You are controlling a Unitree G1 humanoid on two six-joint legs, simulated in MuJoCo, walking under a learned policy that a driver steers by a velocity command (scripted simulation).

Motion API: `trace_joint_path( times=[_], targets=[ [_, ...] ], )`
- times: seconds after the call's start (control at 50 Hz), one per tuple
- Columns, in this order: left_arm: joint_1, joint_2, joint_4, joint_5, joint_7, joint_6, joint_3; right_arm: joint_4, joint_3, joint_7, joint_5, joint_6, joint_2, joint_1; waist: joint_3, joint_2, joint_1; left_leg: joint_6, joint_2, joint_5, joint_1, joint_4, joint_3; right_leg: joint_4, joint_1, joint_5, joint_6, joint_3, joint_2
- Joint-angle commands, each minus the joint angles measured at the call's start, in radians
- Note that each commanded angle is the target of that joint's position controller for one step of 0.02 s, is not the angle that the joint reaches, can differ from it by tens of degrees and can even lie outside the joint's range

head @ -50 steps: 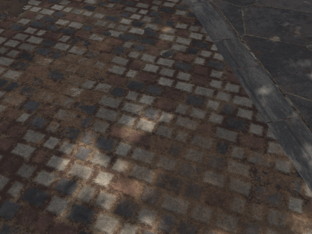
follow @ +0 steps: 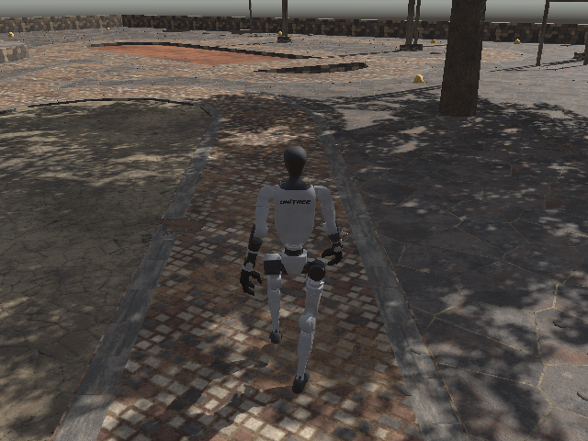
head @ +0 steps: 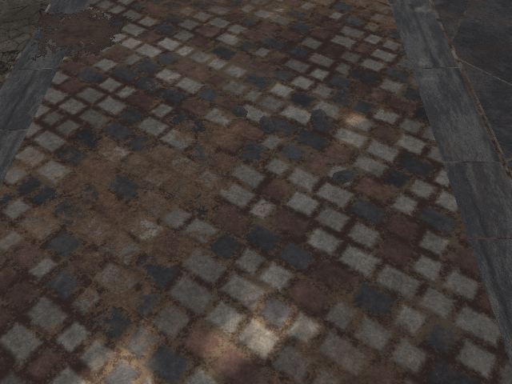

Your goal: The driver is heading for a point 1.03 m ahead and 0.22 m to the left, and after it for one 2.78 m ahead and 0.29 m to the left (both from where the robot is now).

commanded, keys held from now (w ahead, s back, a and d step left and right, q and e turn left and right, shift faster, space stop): w+q+shift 0.42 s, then w+shift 0.54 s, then w+e+shift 0.04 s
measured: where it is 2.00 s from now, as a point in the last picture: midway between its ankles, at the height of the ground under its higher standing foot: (154, 100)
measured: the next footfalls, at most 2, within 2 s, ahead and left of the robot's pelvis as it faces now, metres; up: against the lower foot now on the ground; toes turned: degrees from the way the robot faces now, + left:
left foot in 0.16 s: +0.30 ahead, +0.01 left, +0.00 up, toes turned +12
right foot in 0.56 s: +0.73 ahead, -0.06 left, +0.00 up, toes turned +30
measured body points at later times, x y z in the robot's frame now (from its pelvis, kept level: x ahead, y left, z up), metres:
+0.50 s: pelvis +0.44 +0.00 +0.00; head +0.47 +0.00 +0.44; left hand +0.62 +0.28 -0.04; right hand +0.52 -0.28 -0.13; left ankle +0.26 +0.00 -0.73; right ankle +0.69 -0.11 -0.70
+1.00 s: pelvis +0.85 +0.17 -0.02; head +0.87 +0.20 +0.43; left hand +0.60 +0.30 -0.15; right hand +1.19 +0.18 -0.06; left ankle +0.93 +0.31 -0.73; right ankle +0.71 -0.08 -0.72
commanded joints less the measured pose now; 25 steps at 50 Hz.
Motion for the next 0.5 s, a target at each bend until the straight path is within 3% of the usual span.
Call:
trace_joint_path(
  times=[0.02,0.08,0.1,0.12,0.14,0.16,0.18,0.2,0.22,0.24,0.26,0.28,0.3,0.32,0.36,0.4,0.42,0.46,0.5],
  targets=[
    [0.014,0.097,-0.026,0.002,0.026,-0.006,0.004,-0.091,0.016,0.010,-0.002,-0.015,-0.010,-0.132,0.129,-0.055,-0.030,0.028,-0.028,0.012,0.037,-0.171,0.113,-0.086,-0.054,0.872,0.149,-0.012,-0.236],
    [-0.006,0.173,-0.022,0.001,0.071,0.005,0.011,-0.091,0.015,0.010,-0.006,-0.006,-0.050,-0.098,0.056,-0.120,-0.092,0.063,-0.118,-0.012,0.274,-0.333,0.210,0.081,0.005,1.452,0.166,-0.059,-0.271],
    [-0.030,0.201,-0.027,0.004,0.089,0.014,0.019,-0.069,0.005,0.007,-0.006,0.002,-0.081,-0.017,0.014,-0.146,-0.141,0.073,-0.145,-0.049,0.366,-0.346,0.217,0.187,0.021,1.585,0.164,-0.056,-0.294],
    [-0.080,0.227,-0.042,0.009,0.100,0.026,0.028,-0.030,-0.013,0.002,-0.007,0.008,-0.124,0.129,-0.045,-0.157,-0.219,0.095,-0.162,-0.104,0.518,-0.350,0.201,0.367,-0.013,1.663,0.156,-0.040,-0.315],
    [-0.176,0.253,-0.074,0.019,0.101,0.039,0.038,0.041,-0.041,-0.010,-0.009,0.010,-0.174,0.367,-0.121,-0.153,-0.333,0.145,-0.147,-0.173,0.755,-0.376,0.121,0.652,-0.143,1.628,0.141,-0.005,-0.330],
    [-0.279,0.273,-0.101,0.012,0.081,0.054,0.053,0.099,-0.075,-0.032,0.012,0.003,-0.217,0.553,-0.168,-0.039,-0.430,0.231,-0.088,-0.168,0.975,-0.509,0.000,1.155,-0.336,1.048,0.117,-0.010,-0.225],
    [-0.396,0.115,-0.159,0.029,0.045,0.038,0.013,0.123,-0.080,-0.054,0.039,0.007,-0.212,0.463,-0.051,0.173,-0.332,0.250,-0.035,-0.181,1.043,-0.423,-0.140,1.498,-0.751,-0.087,0.087,0.055,-0.038],
    [-0.322,0.032,-0.260,0.025,0.038,0.014,-0.016,0.076,-0.072,-0.049,0.016,0.000,-0.259,0.334,-0.085,0.113,-0.152,0.364,0.073,-0.013,1.082,-0.440,-0.500,1.602,-0.990,-0.163,0.102,0.231,-0.044],
    [-0.310,0.076,-0.317,0.021,0.021,-0.019,-0.024,0.051,-0.076,-0.061,-0.006,-0.001,-0.243,0.340,-0.172,0.072,-0.149,0.427,0.208,-0.408,1.118,-0.723,-0.822,1.487,-1.067,-0.129,0.099,0.378,-0.063],
    [-0.309,0.143,-0.293,0.024,0.011,-0.035,-0.017,0.048,-0.067,-0.072,-0.023,-0.006,-0.172,0.314,-0.040,-0.090,-0.105,0.369,0.211,-0.595,0.963,-0.874,-0.834,1.338,-1.053,-0.060,0.084,0.382,-0.120],
    [-0.320,0.160,-0.283,0.037,0.009,-0.024,-0.011,0.040,-0.063,-0.077,-0.027,-0.016,-0.163,0.253,0.034,-0.132,-0.050,0.322,0.176,-0.592,0.817,-0.903,-0.770,1.249,-0.996,-0.047,0.093,0.371,-0.148],
    [-0.313,0.153,-0.274,0.061,0.009,-0.002,-0.016,0.030,-0.059,-0.079,-0.019,-0.033,-0.167,0.232,0.073,-0.156,-0.015,0.300,0.130,-0.532,0.709,-0.904,-0.713,1.183,-0.949,-0.054,0.109,0.366,-0.168],
    [-0.329,0.155,-0.284,0.068,0.009,0.024,-0.018,0.022,-0.054,-0.080,-0.010,-0.053,-0.162,0.223,0.109,-0.176,0.004,0.286,0.097,-0.486,0.577,-0.913,-0.659,1.083,-0.883,-0.051,0.131,0.360,-0.199],
    [-0.378,0.147,-0.303,0.067,0.006,0.041,-0.024,0.019,-0.049,-0.078,-0.007,-0.068,-0.160,0.211,0.134,-0.187,0.007,0.269,0.050,-0.432,0.463,-0.931,-0.588,0.976,-0.813,-0.009,0.150,0.333,-0.216],
    [-0.491,0.122,-0.349,0.046,-0.008,0.049,-0.038,0.016,-0.058,-0.074,-0.007,-0.085,-0.183,0.215,0.133,-0.145,-0.026,0.227,-0.031,-0.261,0.349,-0.932,-0.469,0.741,-0.664,0.158,0.164,0.287,-0.216],
    [-0.557,0.088,-0.376,0.015,-0.018,0.050,-0.052,0.024,-0.069,-0.063,0.004,-0.086,-0.194,0.249,0.093,-0.061,-0.077,0.168,-0.078,-0.108,0.364,-0.893,-0.406,0.543,-0.535,0.356,0.144,0.260,-0.184],
    [-0.568,0.090,-0.382,0.003,-0.017,0.049,-0.052,0.026,-0.074,-0.056,0.010,-0.084,-0.203,0.268,0.065,-0.031,-0.100,0.148,-0.076,-0.044,0.411,-0.870,-0.406,0.487,-0.496,0.412,0.133,0.252,-0.160],
    [-0.586,0.109,-0.388,0.003,-0.013,0.044,-0.049,0.036,-0.077,-0.051,0.013,-0.082,-0.205,0.315,0.035,0.012,-0.138,0.124,-0.042,0.067,0.568,-0.827,-0.408,0.382,-0.495,0.434,0.107,0.240,-0.138],
    [-0.540,0.152,-0.373,0.015,-0.003,0.033,-0.030,0.049,-0.077,-0.059,0.004,-0.082,-0.208,0.347,-0.014,0.022,-0.126,0.087,-0.009,0.274,0.727,-0.707,-0.415,0.302,-0.445,0.366,0.083,0.237,-0.101]
  ],
)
